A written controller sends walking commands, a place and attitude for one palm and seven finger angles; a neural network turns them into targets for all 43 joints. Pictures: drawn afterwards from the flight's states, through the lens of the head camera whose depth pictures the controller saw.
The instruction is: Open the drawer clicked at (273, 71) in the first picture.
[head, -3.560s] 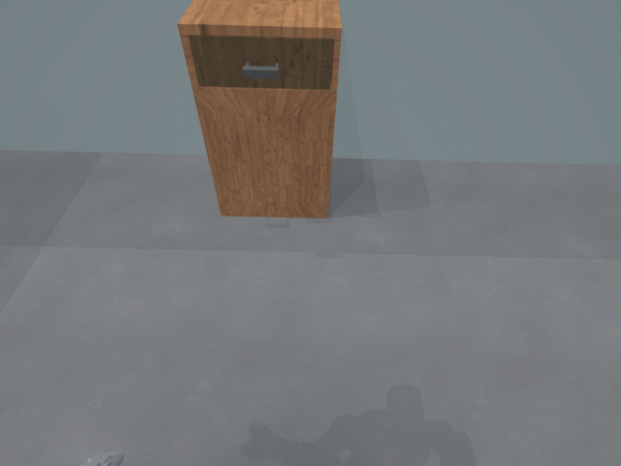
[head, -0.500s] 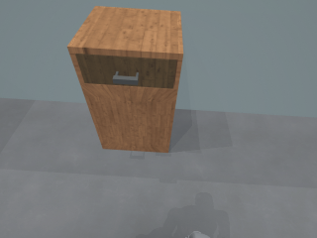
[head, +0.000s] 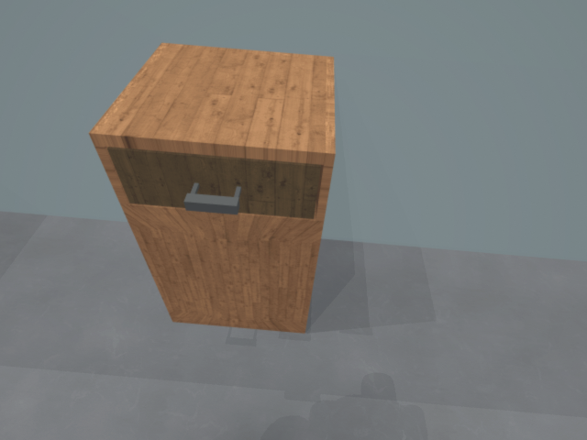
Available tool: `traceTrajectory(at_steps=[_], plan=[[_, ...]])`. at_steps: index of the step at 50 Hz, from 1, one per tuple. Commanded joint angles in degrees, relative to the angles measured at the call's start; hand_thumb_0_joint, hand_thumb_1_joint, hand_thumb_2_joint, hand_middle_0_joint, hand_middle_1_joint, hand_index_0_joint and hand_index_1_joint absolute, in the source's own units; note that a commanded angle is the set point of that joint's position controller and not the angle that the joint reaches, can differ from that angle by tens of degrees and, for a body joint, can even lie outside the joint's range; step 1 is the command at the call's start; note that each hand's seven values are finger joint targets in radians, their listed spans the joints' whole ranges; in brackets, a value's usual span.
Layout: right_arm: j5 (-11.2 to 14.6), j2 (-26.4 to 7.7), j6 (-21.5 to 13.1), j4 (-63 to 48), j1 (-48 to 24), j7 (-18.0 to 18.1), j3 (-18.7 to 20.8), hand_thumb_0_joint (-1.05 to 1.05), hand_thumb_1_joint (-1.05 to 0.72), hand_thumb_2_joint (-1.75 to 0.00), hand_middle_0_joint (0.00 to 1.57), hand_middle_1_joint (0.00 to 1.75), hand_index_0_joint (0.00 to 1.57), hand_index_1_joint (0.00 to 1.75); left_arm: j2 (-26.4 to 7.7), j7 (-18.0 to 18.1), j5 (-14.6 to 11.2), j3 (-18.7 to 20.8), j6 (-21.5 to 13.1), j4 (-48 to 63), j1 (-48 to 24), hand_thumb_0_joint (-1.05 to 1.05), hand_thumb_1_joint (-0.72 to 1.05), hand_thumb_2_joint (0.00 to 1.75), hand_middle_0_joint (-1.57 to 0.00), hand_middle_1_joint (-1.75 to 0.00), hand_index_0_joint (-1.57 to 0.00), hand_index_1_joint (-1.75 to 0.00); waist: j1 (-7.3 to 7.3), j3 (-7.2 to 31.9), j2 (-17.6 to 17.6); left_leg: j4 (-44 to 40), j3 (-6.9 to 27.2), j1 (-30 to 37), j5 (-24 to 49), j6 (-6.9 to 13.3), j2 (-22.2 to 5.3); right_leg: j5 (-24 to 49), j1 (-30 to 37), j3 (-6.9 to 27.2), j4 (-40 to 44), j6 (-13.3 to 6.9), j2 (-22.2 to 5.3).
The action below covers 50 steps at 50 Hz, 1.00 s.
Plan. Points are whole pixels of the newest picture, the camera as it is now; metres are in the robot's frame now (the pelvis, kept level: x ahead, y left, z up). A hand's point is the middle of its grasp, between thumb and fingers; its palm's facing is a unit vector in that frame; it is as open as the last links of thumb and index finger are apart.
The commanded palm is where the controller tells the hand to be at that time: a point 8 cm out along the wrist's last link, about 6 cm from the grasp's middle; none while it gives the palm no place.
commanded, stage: come to a stop and stand still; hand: left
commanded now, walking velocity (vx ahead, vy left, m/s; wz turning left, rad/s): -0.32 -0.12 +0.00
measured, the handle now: (214, 196) +0.58 +0.22 -0.06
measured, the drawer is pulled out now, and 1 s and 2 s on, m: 0.00 0.00 0.00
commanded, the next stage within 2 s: look again from close up in 0.92 s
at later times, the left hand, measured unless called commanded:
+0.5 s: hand out of the picture +0.10 +0.15 -0.16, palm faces +0.00 -0.96 -0.29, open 7.4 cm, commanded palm none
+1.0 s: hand out of the picture +0.04 +0.10 -0.16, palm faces +0.02 -0.98 -0.20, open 7.3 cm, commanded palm none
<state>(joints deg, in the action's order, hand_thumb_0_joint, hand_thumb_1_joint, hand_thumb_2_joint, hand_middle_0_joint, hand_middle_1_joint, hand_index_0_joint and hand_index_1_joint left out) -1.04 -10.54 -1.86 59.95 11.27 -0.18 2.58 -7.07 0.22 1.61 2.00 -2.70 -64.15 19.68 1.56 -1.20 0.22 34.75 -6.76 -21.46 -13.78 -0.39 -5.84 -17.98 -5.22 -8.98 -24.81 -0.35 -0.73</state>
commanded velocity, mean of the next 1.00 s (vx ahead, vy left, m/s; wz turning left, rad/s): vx -0.06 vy -0.02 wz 0.00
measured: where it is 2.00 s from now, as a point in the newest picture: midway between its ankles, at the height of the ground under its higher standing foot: outside the picture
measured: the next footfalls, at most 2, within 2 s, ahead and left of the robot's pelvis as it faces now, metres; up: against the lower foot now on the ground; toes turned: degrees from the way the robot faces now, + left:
left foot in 0.02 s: +0.12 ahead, +0.12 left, +0.00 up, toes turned +8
right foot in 0.42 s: +0.09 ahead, -0.14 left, +0.00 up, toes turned +3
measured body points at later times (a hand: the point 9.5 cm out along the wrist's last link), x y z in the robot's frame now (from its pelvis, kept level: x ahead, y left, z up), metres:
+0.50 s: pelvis +0.03 -0.05 -0.01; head +0.05 -0.07 +0.44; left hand +0.10 +0.20 -0.14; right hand +0.08 -0.29 -0.17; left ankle +0.06 +0.10 -0.72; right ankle +0.04 -0.14 -0.74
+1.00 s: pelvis +0.03 -0.08 +0.01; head +0.04 -0.09 +0.46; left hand +0.04 +0.15 -0.15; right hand +0.00 -0.28 -0.16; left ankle +0.01 +0.07 -0.74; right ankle +0.04 -0.15 -0.74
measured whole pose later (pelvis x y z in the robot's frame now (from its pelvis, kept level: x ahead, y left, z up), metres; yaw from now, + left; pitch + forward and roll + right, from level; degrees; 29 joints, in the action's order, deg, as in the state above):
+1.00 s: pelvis +0.03 -0.08 +0.01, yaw -2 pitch -1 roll +0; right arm -0.8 -6.9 0.7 65.2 18.2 2.1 -0.6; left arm -8.2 1.3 0.3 0.9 0.2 -64.9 16.1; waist 0.2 -0.9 1.4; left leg 22.2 -2.2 -6.8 -14.7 -2.4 -3.5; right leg -11.4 -10.7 -6.0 -22.2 -4.1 2.2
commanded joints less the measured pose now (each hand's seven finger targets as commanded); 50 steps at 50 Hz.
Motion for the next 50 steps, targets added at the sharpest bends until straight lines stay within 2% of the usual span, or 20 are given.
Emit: traceTrajectory(at_steps=[1, 2, 5, 7, 10, 14, 18, 19, 20, 21, 22, 23, 26, 29, 32, 33, 34, 37, 43, 50], plan=[[-0.7, -8.1, -1.2, 1.5, 14.1, 1.1, 0.7, 0.00, -0.90, -0.90, 0.20, 0.30, 0.20, 0.30, -3.3, 0.9, -1.1, 0.4, 0.5, 2.4, 2.6, 0.00, 0.90, 0.90, -0.20, -0.30, -0.20, -0.30, -4.62, 1.2, 12.8, -13.2, 15.0, 21.9, 24.4, 5.3, -12.2, -2.5, -17.9, 0.9, -12.8, -0.4, -2.5], [-0.3, -9.0, -0.3, 0.9, 12.2, 1.6, 0.5, 0.00, -0.90, -0.90, 0.20, 0.30, 0.20, 0.30, -3.1, 1.3, -1.1, -0.1, 1.1, 2.2, 3.9, 0.00, 0.90, 0.90, -0.20, -0.30, -0.20, -0.30, -3.28, 1.9, 15.3, -17.4, 19.7, 17.5, 26.3, 8.8, -17.3, -16.6, -16.0, 2.8, -20.2, 0.5, -1.5], [0.0, -6.1, 0.3, -0.1, 3.1, 3.0, -0.7, 0.00, -0.90, -0.90, 0.20, 0.30, 0.20, 0.30, -3.7, 1.6, -1.1, -0.3, 2.6, 0.4, 3.1, 0.00, 0.90, 0.90, -0.20, -0.30, -0.20, -0.30, -1.24, -1.0, 10.2, -17.5, 13.6, 11.3, 35.0, 10.0, -14.6, -12.8, -14.0, 7.6, -22.6, 1.1, -4.5], [0.3, -7.1, 0.8, -0.3, 2.0, 3.3, 0.0, 0.00, -0.90, -0.90, 0.20, 0.30, 0.20, 0.30, -4.7, 1.5, -1.1, 0.0, 3.4, 1.1, 2.5, 0.00, 0.90, 0.90, -0.20, -0.30, -0.20, -0.30, -1.47, 1.2, 7.0, -15.6, 10.4, 14.6, 42.3, 10.3, -14.3, -10.4, -14.5, 7.1, -20.9, 1.6, -4.3], [0.2, -9.3, 1.9, -1.1, 3.0, 3.5, 1.9, 0.00, -0.90, -0.90, 0.20, 0.30, 0.20, 0.30, -5.6, 1.4, -0.6, 1.1, 4.8, 4.1, 0.4, 0.00, 0.90, 0.90, -0.20, -0.30, -0.20, -0.30, -2.65, 4.6, 7.1, -14.3, 9.4, 17.7, 44.1, 11.4, -15.3, -10.0, -17.0, 6.8, -25.3, 1.7, -3.1], [-0.3, -9.4, 2.7, -2.9, -0.8, 3.0, 2.5, 0.00, -0.90, -0.90, 0.20, 0.30, 0.20, 0.30, -4.9, 1.4, -0.6, 1.8, 5.5, 6.7, -0.7, 0.00, 0.90, 0.90, -0.20, -0.30, -0.20, -0.30, -1.51, 4.1, 8.6, -14.6, 6.8, 12.1, 33.4, 10.4, -14.5, -7.9, -15.4, 7.1, -25.8, 1.2, -2.9], [-0.3, -8.5, 3.1, -3.6, -2.5, 1.9, 2.5, 0.00, -0.90, -0.90, 0.20, 0.30, 0.20, 0.30, -5.3, 1.4, -0.6, 1.8, 4.5, 6.8, 1.9, 0.00, 0.90, 0.90, -0.20, -0.30, -0.20, -0.30, 0.33, 3.5, 8.7, -12.2, 5.6, 6.5, 15.9, 7.1, -11.0, 1.6, -6.9, 4.9, -10.4, 1.0, -2.3], [0.0, -7.7, 3.3, -3.5, -1.9, 1.6, 2.4, 0.00, -0.90, -0.90, 0.20, 0.30, 0.20, 0.30, -6.4, 1.4, -0.3, 1.8, 4.1, 6.5, 2.5, 0.00, 0.90, 0.90, -0.20, -0.30, -0.20, -0.30, 0.63, 3.2, 5.1, -9.4, 4.2, 4.8, 8.9, 5.0, -8.2, 6.9, -4.4, 5.1, -3.3, 1.1, -2.4], [0.4, -4.8, 3.4, -3.8, -0.2, 1.3, 2.0, 0.00, -0.90, -0.90, 0.20, 0.30, 0.20, 0.30, -9.9, 1.6, 0.2, 2.0, 3.5, 7.3, 1.1, 0.00, 0.90, 0.90, -0.20, -0.30, -0.20, -0.30, -0.15, 2.0, -5.2, -2.0, 1.2, 2.0, -1.5, 1.6, -2.6, 10.8, -5.1, 13.8, 4.9, -0.5, -8.6], [0.7, -1.3, 3.8, -4.9, 0.7, 0.8, 1.3, 0.00, -0.90, -0.90, 0.20, 0.30, 0.20, 0.30, -14.2, 1.6, 0.3, 2.2, 3.1, 8.5, -2.6, 0.00, 0.90, 0.90, -0.20, -0.30, -0.20, -0.30, -1.84, -0.1, -15.2, 4.8, -0.2, -0.5, -13.6, -0.4, 2.8, 13.4, -9.7, 22.6, 9.8, -4.9, -17.9], [0.5, -2.3, 4.6, -5.2, -0.5, 0.8, 1.3, 0.00, -0.90, -0.90, 0.20, 0.30, 0.20, 0.30, -14.5, 1.5, 0.1, 2.1, 3.4, 9.5, -3.9, 0.00, 0.90, 0.90, -0.20, -0.30, -0.20, -0.30, -0.67, 0.1, -12.6, 10.9, 3.4, 2.9, -16.7, 0.0, 2.9, 7.9, -15.8, 23.0, 12.2, -8.4, -19.2], [0.3, -2.1, 5.0, -4.9, -1.0, 0.9, 1.4, 0.00, -0.90, -0.90, 0.20, 0.30, 0.20, 0.30, -13.8, 1.7, 0.1, 2.3, 3.4, 9.5, -6.4, 0.00, 0.90, 0.90, -0.20, -0.30, -0.20, -0.30, -1.30, -1.7, -14.9, 14.6, 5.4, 2.0, -15.7, 0.7, 2.9, 5.4, -17.5, 23.1, 12.6, -9.3, -17.3], [0.4, -2.7, 4.2, -2.2, 3.0, 1.1, 1.1, 0.00, -0.90, -0.90, 0.20, 0.30, 0.20, 0.30, -11.0, 1.7, -0.1, 1.6, 3.0, 9.7, -9.5, 0.00, 0.90, 0.90, -0.20, -0.30, -0.20, -0.30, -2.67, -1.5, -10.2, 17.1, 6.2, 1.4, -11.8, 0.6, 2.9, 12.5, -13.2, 16.5, 9.5, -9.3, -13.6], [0.5, -1.4, 3.5, -1.3, 4.4, 1.5, 0.1, 0.00, -0.90, -0.90, 0.20, 0.30, 0.20, 0.30, -10.7, 1.9, -0.4, 1.6, 2.8, 8.4, -7.3, 0.00, 0.90, 0.90, -0.20, -0.30, -0.20, -0.30, -1.75, 0.3, -7.3, 4.4, 5.3, 3.7, -10.4, 0.0, 2.8, 17.9, -6.9, 14.7, 7.2, -9.3, -12.6], [0.4, -0.8, 2.4, 1.3, 8.1, 1.9, -0.8, 0.00, -0.90, -0.90, 0.20, 0.30, 0.20, 0.30, -9.2, 1.9, -1.3, 1.1, 2.5, 6.2, -6.1, 0.00, 0.90, 0.90, -0.20, -0.30, -0.20, -0.30, -2.33, 2.5, -3.2, -12.7, 6.4, 12.1, 2.6, 0.2, 1.8, 16.6, -5.6, 13.4, 3.8, -6.0, -10.2], [0.1, -2.4, 1.8, 1.6, 8.0, 2.1, -1.2, 0.00, -0.90, -0.90, 0.20, 0.30, 0.20, 0.30, -7.8, 1.7, -1.8, 0.6, 2.5, 5.8, -5.2, 0.00, 0.90, 0.90, -0.20, -0.30, -0.20, -0.30, -1.23, 1.5, 1.4, -14.4, 10.3, 12.7, 10.1, 1.4, -1.2, 14.7, -6.9, 11.4, 2.7, -3.5, -6.9], [0.0, -3.4, 1.6, 1.6, 6.9, 2.2, -1.2, 0.00, -0.90, -0.90, 0.20, 0.30, 0.20, 0.30, -6.9, 1.7, -1.7, 0.5, 2.4, 5.7, -4.9, 0.00, 0.90, 0.90, -0.20, -0.30, -0.20, -0.30, -0.35, 1.4, 2.6, -14.6, 11.1, 10.7, 11.5, 1.9, -3.1, 12.7, -5.3, 10.8, 3.3, -2.3, -5.2], [0.1, -2.5, 1.4, 3.0, 6.0, 2.4, -1.7, 0.00, -0.90, -0.90, 0.20, 0.30, 0.20, 0.30, -7.5, 1.6, -1.6, 0.5, 2.6, 3.9, -4.8, 0.00, 0.90, 0.90, -0.20, -0.30, -0.20, -0.30, 0.22, -0.4, 7.8, -16.6, 9.9, 6.7, 5.9, 1.4, -2.2, 11.9, -1.0, 10.0, 4.2, -1.7, -5.0], [0.0, -1.5, 2.1, 3.9, 9.8, 2.4, -1.9, 0.00, -0.90, -0.90, 0.20, 0.30, 0.20, 0.30, -7.4, 1.5, -1.5, -0.1, 2.2, 2.1, -4.0, 0.00, 0.90, 0.90, -0.20, -0.30, -0.20, -0.30, -1.24, -3.3, -0.6, -16.3, 7.3, 8.3, 0.5, 0.7, 0.1, 4.7, -4.0, 12.4, 9.3, -1.8, -5.9], [0.0, -1.1, 2.0, 4.4, 11.9, 2.4, -2.3, 0.00, -0.90, -0.90, 0.20, 0.30, 0.20, 0.30, -6.6, 1.6, -1.5, -0.4, 1.8, 0.9, -1.5, 0.00, 0.90, 0.90, -0.20, -0.30, -0.20, -0.30, -1.72, -2.8, -1.5, -15.8, 6.6, 10.1, 1.8, 0.9, 0.4, 3.8, -5.1, 13.2, 10.4, -2.0, -5.8]])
